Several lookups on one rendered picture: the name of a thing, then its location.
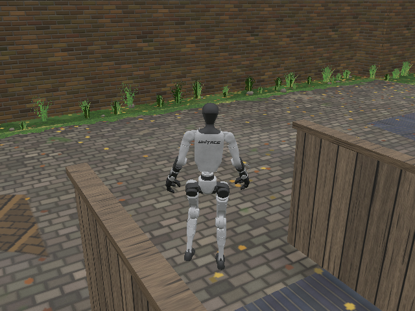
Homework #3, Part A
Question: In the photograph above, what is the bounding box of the left robot forearm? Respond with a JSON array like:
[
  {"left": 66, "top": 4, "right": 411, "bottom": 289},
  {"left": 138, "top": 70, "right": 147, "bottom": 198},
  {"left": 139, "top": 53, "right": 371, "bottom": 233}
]
[{"left": 168, "top": 156, "right": 182, "bottom": 181}]

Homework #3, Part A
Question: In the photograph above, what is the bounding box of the right robot forearm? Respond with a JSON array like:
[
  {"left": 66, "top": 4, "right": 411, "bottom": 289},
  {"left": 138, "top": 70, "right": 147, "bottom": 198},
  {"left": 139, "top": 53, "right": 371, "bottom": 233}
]
[{"left": 235, "top": 157, "right": 248, "bottom": 179}]

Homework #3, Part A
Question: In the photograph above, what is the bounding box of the robot left shin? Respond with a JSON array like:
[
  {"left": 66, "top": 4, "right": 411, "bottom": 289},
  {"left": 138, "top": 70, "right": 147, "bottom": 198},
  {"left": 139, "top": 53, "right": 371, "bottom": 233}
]
[{"left": 186, "top": 207, "right": 197, "bottom": 253}]

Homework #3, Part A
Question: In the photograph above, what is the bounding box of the robot right hand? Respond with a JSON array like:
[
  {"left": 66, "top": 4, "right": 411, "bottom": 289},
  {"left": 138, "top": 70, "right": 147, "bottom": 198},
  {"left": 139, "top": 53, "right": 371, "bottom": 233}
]
[{"left": 235, "top": 177, "right": 250, "bottom": 190}]

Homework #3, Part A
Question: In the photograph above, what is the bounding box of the right robot upper arm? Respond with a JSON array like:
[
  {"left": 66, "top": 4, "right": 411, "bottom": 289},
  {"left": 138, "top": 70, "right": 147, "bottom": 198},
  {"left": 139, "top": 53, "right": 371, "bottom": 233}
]
[{"left": 223, "top": 132, "right": 241, "bottom": 167}]

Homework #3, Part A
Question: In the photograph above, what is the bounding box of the robot left foot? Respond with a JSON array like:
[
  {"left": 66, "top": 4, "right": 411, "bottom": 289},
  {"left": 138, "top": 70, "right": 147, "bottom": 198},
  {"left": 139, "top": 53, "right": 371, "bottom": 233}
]
[{"left": 184, "top": 248, "right": 195, "bottom": 261}]

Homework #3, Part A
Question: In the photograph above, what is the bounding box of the left robot upper arm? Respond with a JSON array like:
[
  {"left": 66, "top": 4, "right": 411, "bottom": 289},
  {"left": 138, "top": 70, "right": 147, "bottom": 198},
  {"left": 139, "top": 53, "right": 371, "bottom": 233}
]
[{"left": 176, "top": 130, "right": 196, "bottom": 166}]

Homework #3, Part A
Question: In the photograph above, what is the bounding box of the robot left hand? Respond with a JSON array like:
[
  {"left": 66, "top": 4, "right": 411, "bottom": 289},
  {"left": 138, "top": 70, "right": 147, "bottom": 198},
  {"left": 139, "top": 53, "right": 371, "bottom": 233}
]
[{"left": 165, "top": 178, "right": 180, "bottom": 193}]

